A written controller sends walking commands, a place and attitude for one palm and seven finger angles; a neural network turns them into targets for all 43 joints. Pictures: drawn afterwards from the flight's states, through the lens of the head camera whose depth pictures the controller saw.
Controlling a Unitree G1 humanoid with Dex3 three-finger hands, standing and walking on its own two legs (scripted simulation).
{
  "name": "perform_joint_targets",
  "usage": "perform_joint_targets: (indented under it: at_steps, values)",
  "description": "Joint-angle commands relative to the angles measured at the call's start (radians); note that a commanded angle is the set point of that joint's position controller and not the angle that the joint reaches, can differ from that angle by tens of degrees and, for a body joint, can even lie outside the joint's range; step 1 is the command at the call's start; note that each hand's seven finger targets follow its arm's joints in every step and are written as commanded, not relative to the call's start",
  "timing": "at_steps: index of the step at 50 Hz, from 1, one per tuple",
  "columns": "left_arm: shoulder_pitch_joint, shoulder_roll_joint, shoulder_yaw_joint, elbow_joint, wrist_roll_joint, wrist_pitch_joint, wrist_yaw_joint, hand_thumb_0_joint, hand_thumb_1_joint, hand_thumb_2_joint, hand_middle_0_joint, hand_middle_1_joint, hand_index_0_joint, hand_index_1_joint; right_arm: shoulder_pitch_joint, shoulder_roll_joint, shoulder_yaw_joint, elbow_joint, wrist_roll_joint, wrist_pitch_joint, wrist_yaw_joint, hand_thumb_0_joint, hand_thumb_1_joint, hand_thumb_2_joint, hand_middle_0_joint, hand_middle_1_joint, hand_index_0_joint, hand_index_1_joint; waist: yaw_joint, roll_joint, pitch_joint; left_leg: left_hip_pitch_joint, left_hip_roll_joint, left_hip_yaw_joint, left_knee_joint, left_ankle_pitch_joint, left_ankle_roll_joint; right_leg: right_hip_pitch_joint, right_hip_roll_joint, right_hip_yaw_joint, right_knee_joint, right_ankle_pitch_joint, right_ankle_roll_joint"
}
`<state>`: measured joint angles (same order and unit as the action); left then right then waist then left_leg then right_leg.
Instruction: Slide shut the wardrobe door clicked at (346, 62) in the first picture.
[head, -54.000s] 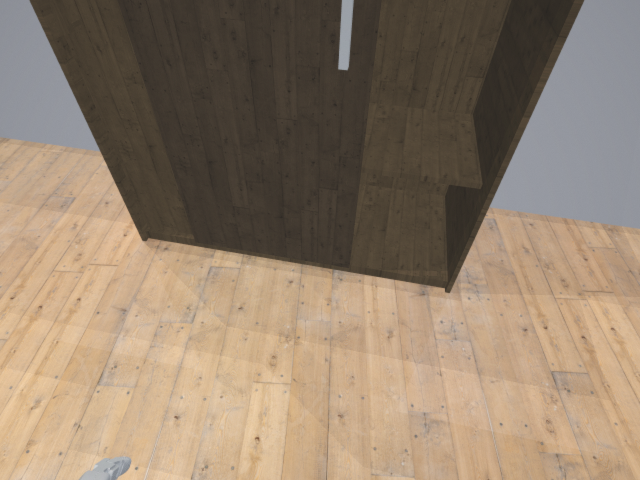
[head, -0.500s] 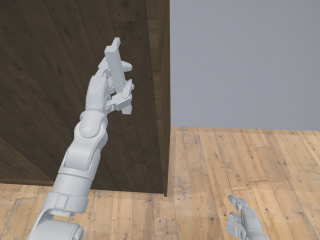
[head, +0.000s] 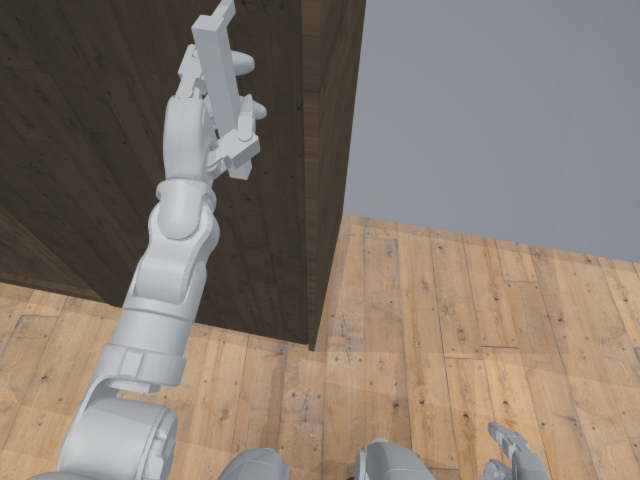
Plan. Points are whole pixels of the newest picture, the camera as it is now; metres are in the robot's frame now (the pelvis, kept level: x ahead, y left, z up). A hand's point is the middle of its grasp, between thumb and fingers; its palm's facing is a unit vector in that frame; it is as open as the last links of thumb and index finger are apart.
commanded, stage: step sideways, sliding the door along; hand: left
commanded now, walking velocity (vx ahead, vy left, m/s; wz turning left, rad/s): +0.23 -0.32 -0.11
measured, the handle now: (234, 99) +0.46 +0.16 +0.19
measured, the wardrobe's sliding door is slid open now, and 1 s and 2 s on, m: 0.00 0.00 0.01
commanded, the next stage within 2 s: none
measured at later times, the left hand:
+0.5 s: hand (261, 126) +0.43 +0.12 +0.19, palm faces +0.52 -0.85 -0.05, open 6.8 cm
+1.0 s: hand (264, 123) +0.43 +0.12 +0.19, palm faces +0.61 -0.79 +0.01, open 6.9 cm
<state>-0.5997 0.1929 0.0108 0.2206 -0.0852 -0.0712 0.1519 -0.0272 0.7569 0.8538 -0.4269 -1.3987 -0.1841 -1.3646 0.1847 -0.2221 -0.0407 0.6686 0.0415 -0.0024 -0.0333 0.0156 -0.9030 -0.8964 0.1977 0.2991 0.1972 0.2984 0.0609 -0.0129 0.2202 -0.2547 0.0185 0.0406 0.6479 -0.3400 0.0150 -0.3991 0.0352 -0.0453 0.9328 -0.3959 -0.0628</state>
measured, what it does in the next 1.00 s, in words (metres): walks ahead: right foot, then left foot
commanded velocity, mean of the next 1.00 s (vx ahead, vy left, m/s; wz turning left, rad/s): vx -0.10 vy -0.04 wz -0.12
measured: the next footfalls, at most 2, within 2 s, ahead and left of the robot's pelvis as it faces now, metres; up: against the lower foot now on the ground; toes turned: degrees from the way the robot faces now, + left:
right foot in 0.36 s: +0.20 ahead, -0.26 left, +0.00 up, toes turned -3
left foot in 0.56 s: +0.12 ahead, -0.02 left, +0.00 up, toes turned +8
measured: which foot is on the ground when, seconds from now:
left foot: down 0.00-0.36, up 0.38-0.54, down 0.56-1.00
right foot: up 0.00-0.34, down 0.36-0.56, up 0.58-0.88, down 0.90-1.00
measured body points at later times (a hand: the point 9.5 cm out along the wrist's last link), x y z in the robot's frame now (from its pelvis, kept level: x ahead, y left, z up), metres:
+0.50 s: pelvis +0.08 -0.13 +0.00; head +0.16 -0.15 +0.44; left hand +0.39 +0.16 +0.19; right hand +0.33 -0.33 -0.10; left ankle +0.04 +0.01 -0.68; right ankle +0.16 -0.26 -0.72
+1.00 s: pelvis +0.16 -0.12 +0.01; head +0.24 -0.11 +0.45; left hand +0.39 +0.16 +0.19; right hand +0.41 -0.28 -0.08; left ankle +0.08 -0.03 -0.71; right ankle +0.16 -0.27 -0.72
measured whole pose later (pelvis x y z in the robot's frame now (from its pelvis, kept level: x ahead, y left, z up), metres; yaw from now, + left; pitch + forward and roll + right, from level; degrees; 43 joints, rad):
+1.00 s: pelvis +0.16 -0.12 +0.01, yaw +3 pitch -1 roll -3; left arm 0.02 0.03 0.17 -0.44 -0.02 -0.03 0.29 -0.02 0.71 0.86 -0.33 -1.40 -0.11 -1.28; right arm 0.10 -0.20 0.00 0.53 0.03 -0.13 0.05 0.02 -0.90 -0.90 0.20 0.30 0.20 0.30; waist 0.15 0.09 0.18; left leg -0.18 0.10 0.08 0.70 -0.34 0.00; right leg -0.20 -0.02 -0.10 0.53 -0.27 0.02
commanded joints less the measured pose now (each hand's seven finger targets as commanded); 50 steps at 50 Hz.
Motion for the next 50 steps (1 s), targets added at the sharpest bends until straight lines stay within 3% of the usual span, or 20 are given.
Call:
perform_joint_targets:
  at_steps: [1, 6, 10, 15, 17, 19, 20, 21, 22, 24, 25, 26, 27, 28, 30, 34, 40, 44, 48, 50]
  values:
    - [-0.605, -0.154, -0.293, -0.473, 0.018, -0.149, -0.130, 0.000, 0.900, 0.900, -0.450, -1.400, -0.450, -1.400, -0.126, -0.093, -0.022, -0.169, 0.006, -0.073, 0.037, 0.000, -0.900, -0.900, 0.200, 0.300, 0.200, 0.300, -0.114, 0.075, -0.480, 0.609, 0.444, -0.409, -0.160, 0.728, 0.234, -0.416, -0.107, 0.166, 0.264, -0.046, 0.037]
    - [-0.511, -0.158, -0.276, -0.428, 0.040, -0.109, -0.138, 0.000, 0.900, 0.900, -0.450, -1.400, -0.450, -1.400, -0.094, -0.112, -0.048, -0.189, 0.012, -0.064, 0.056, 0.000, -0.900, -0.900, 0.200, 0.300, 0.200, 0.300, -0.117, 0.219, -0.475, 0.500, 0.321, -0.142, -0.205, 0.669, 0.154, -0.290, -0.084, 0.027, 0.163, 0.105, 0.077]
    - [-0.476, -0.119, -0.246, -0.456, 0.034, -0.107, -0.134, 0.000, 0.900, 0.900, -0.450, -1.400, -0.450, -1.400, -0.114, -0.113, -0.049, -0.220, 0.011, -0.069, 0.058, 0.000, -0.900, -0.900, 0.200, 0.300, 0.200, 0.300, -0.117, 0.340, -0.470, 0.465, 0.298, -0.031, -0.191, 0.776, 0.122, -0.178, -0.075, -0.044, 0.042, 0.110, 0.092]
    - [-0.359, -0.075, -0.203, -0.482, 0.024, -0.101, -0.108, 0.000, 0.900, 0.900, -0.450, -1.400, -0.450, -1.400, -0.138, -0.094, -0.031, -0.236, 0.015, -0.095, 0.043, 0.000, -0.900, -0.900, 0.200, 0.300, 0.200, 0.300, -0.100, 0.338, -0.445, 0.404, 0.253, 0.054, -0.042, 0.743, 0.031, 0.119, -0.024, -0.092, -0.290, 0.228, 0.087]
    - [-0.307, -0.048, -0.182, -0.527, 0.038, -0.105, -0.104, 0.000, 0.900, 0.900, -0.450, -1.400, -0.450, -1.400, -0.150, -0.075, -0.023, -0.235, 0.019, -0.098, 0.040, 0.000, -0.900, -0.900, 0.200, 0.300, 0.200, 0.300, -0.083, 0.164, -0.443, 0.300, 0.165, 0.039, 0.157, 0.567, -0.003, 0.318, -0.040, -0.050, -0.529, 0.524, 0.080]
    - [-0.220, 0.057, -0.115, -0.556, 0.054, -0.089, -0.090, 0.000, 0.900, 0.900, -0.450, -1.400, -0.450, -1.400, -0.168, -0.040, -0.016, -0.221, 0.004, -0.102, 0.025, 0.000, -0.900, -0.900, 0.200, 0.300, 0.200, 0.300, -0.081, -0.270, -0.480, -0.084, -0.043, 0.006, 0.421, -0.201, -0.011, 0.564, -0.297, 0.269, -0.509, 1.140, -0.018]
    - [-0.144, 0.062, -0.099, -0.548, 0.061, -0.076, -0.079, 0.000, 0.900, 0.900, -0.450, -1.400, -0.450, -1.400, -0.173, -0.046, -0.010, -0.207, -0.006, -0.114, 0.018, 0.000, -0.900, -0.900, 0.200, 0.300, 0.200, 0.300, -0.068, -0.218, -0.460, -0.099, -0.035, -0.083, 0.454, -0.289, -0.030, 0.483, -0.378, 0.323, -0.537, 1.166, -0.046]
    - [-0.165, 0.047, -0.105, -0.643, 0.041, -0.083, -0.073, 0.000, 0.900, 0.900, -0.450, -1.400, -0.450, -1.400, -0.156, -0.057, -0.026, -0.205, 0.011, -0.111, 0.013, 0.000, -0.900, -0.900, 0.200, 0.300, 0.200, 0.300, -0.072, -0.349, -0.472, -0.088, 0.001, -0.114, 0.486, -0.287, -0.023, 0.470, -0.372, 0.358, -0.513, 1.055, -0.061]
    - [-0.159, 0.014, -0.122, -0.711, 0.033, -0.091, -0.064, 0.000, 0.900, 0.900, -0.450, -1.400, -0.450, -1.400, -0.174, -0.063, -0.026, -0.203, 0.008, -0.117, 0.007, 0.000, -0.900, -0.900, 0.200, 0.300, 0.200, 0.300, -0.075, -0.342, -0.470, -0.101, 0.016, -0.127, 0.430, -0.268, -0.011, 0.460, -0.367, 0.336, -0.478, 0.987, -0.090]
    - [-0.112, -0.048, -0.156, -0.762, 0.027, -0.109, -0.046, 0.000, 0.900, 0.900, -0.450, -1.400, -0.450, -1.400, -0.168, -0.059, -0.014, -0.187, 0.007, -0.130, 0.004, 0.000, -0.900, -0.900, 0.200, 0.300, 0.200, 0.300, -0.106, -0.257, -0.516, -0.038, 0.018, -0.072, 0.089, -0.167, -0.008, 0.467, -0.314, 0.201, -0.398, 0.983, -0.077]
    - [-0.112, -0.063, -0.174, -0.792, 0.026, -0.121, -0.038, 0.000, 0.900, 0.900, -0.450, -1.400, -0.450, -1.400, -0.179, -0.063, -0.011, -0.177, 0.007, -0.132, 0.004, 0.000, -0.900, -0.900, 0.200, 0.300, 0.200, 0.300, -0.120, -0.118, -0.529, 0.055, 0.017, -0.032, -0.150, 0.042, -0.010, 0.412, -0.269, 0.130, -0.312, 0.882, -0.041]
    - [-0.087, -0.084, -0.192, -0.808, 0.021, -0.135, -0.039, 0.000, 0.900, 0.900, -0.450, -1.400, -0.450, -1.400, -0.191, -0.074, -0.023, -0.197, 0.005, -0.128, 0.006, 0.000, -0.900, -0.900, 0.200, 0.300, 0.200, 0.300, -0.118, 0.010, -0.544, 0.219, 0.066, -0.033, -0.251, 0.310, -0.008, 0.302, -0.203, 0.059, -0.218, 0.689, 0.008]
    - [-0.070, -0.106, -0.213, -0.847, 0.016, -0.144, -0.045, 0.000, 0.900, 0.900, -0.450, -1.400, -0.450, -1.400, -0.214, -0.116, -0.045, -0.240, -0.001, -0.133, 0.013, 0.000, -0.900, -0.900, 0.200, 0.300, 0.200, 0.300, -0.084, 0.223, -0.546, 0.373, 0.266, -0.235, -0.234, 0.623, 0.054, 0.083, -0.122, 0.019, -0.143, 0.354, 0.062]
    - [-0.045, -0.142, -0.251, -0.839, 0.023, -0.144, -0.052, 0.000, 0.900, 0.900, -0.450, -1.400, -0.450, -1.400, -0.185, -0.107, -0.052, -0.248, 0.006, -0.132, 0.032, 0.000, -0.900, -0.900, 0.200, 0.300, 0.200, 0.300, -0.066, 0.299, -0.577, 0.419, 0.383, -0.307, -0.221, 0.892, 0.134, 0.002, -0.103, 0.044, -0.048, -0.040, 0.068]
    - [-0.058, -0.172, -0.291, -0.889, 0.033, -0.147, -0.066, 0.000, 0.900, 0.900, -0.450, -1.400, -0.450, -1.400, -0.165, -0.099, -0.059, -0.260, 0.007, -0.149, 0.057, 0.000, -0.900, -0.900, 0.200, 0.300, 0.200, 0.300, -0.089, 0.221, -0.547, 0.396, 0.388, -0.263, -0.222, 0.788, 0.182, -0.067, -0.080, 0.083, 0.146, -0.124, 0.066]
    - [0.047, -0.183, -0.318, -0.918, 0.050, -0.119, -0.058, 0.000, 0.900, 0.900, -0.450, -1.400, -0.450, -1.400, -0.127, -0.098, -0.049, -0.250, 0.012, -0.185, 0.074, 0.000, -0.900, -0.900, 0.200, 0.300, 0.200, 0.300, -0.093, 0.226, -0.475, 0.531, 0.270, -0.041, -0.153, 0.975, 0.098, -0.110, -0.069, 0.005, 0.002, 0.016, 0.070]
    - [0.176, -0.174, -0.353, -1.000, 0.069, -0.117, -0.055, 0.000, 0.900, 0.900, -0.450, -1.400, -0.450, -1.400, -0.102, -0.093, -0.021, -0.289, -0.003, -0.211, 0.087, 0.000, -0.900, -0.900, 0.200, 0.300, 0.200, 0.300, -0.099, 0.316, -0.435, 0.580, 0.238, 0.022, -0.143, 1.067, 0.052, -0.039, -0.044, -0.054, -0.271, 0.119, 0.068]
    - [0.269, -0.167, -0.354, -1.059, 0.078, -0.124, -0.055, 0.000, 0.900, 0.900, -0.450, -1.400, -0.450, -1.400, -0.115, -0.079, -0.009, -0.312, 0.002, -0.209, 0.086, 0.000, -0.900, -0.900, 0.200, 0.300, 0.200, 0.300, -0.084, 0.189, -0.466, 0.534, 0.217, 0.051, 0.009, 0.998, 0.037, 0.130, -0.028, -0.067, -0.513, 0.395, 0.064]
    - [0.347, -0.173, -0.371, -1.106, 0.086, -0.119, -0.041, 0.000, 0.900, 0.900, -0.450, -1.400, -0.450, -1.400, -0.109, -0.084, -0.018, -0.306, 0.001, -0.184, 0.062, 0.000, -0.900, -0.900, 0.200, 0.300, 0.200, 0.300, -0.099, -0.144, -0.532, 0.203, 0.112, 0.033, 0.130, 0.720, -0.001, 0.411, -0.199, 0.118, -0.353, 1.296, -0.002]
    - [0.369, -0.204, -0.407, -1.099, 0.090, -0.120, -0.034, 0.000, 0.900, 0.900, -0.450, -1.400, -0.450, -1.400, -0.126, -0.097, -0.028, -0.290, 0.006, -0.163, 0.066, 0.000, -0.900, -0.900, 0.200, 0.300, 0.200, 0.300, -0.085, -0.145, -0.524, 0.088, 0.097, -0.009, -0.033, 0.325, -0.011, 0.470, -0.225, 0.149, -0.332, 1.247, -0.037]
